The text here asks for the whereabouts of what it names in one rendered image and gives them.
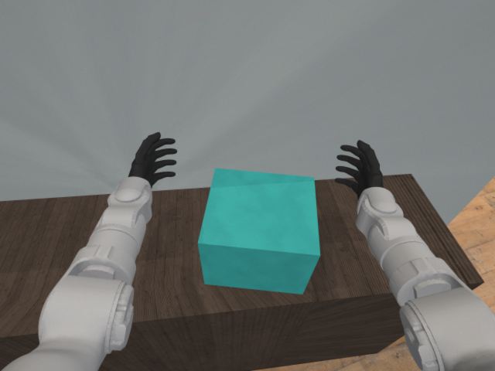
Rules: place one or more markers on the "robot right forearm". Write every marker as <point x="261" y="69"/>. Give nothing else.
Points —
<point x="412" y="269"/>

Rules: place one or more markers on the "left robot upper arm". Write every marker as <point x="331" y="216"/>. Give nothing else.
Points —
<point x="87" y="318"/>

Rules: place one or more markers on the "pedestal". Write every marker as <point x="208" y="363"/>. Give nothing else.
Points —
<point x="180" y="323"/>

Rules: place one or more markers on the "robot left hand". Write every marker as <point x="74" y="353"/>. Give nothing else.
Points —
<point x="144" y="165"/>

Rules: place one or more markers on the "right robot upper arm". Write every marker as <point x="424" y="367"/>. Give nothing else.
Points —
<point x="449" y="331"/>

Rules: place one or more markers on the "carton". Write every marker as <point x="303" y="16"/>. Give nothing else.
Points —
<point x="260" y="231"/>

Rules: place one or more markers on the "robot left forearm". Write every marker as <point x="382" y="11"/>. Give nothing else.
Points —
<point x="116" y="240"/>

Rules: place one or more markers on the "robot right hand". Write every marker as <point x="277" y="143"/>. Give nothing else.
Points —
<point x="368" y="174"/>

